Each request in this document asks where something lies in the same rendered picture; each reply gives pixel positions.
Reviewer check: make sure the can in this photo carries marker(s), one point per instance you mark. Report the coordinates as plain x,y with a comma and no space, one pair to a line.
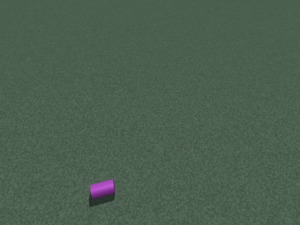
102,188

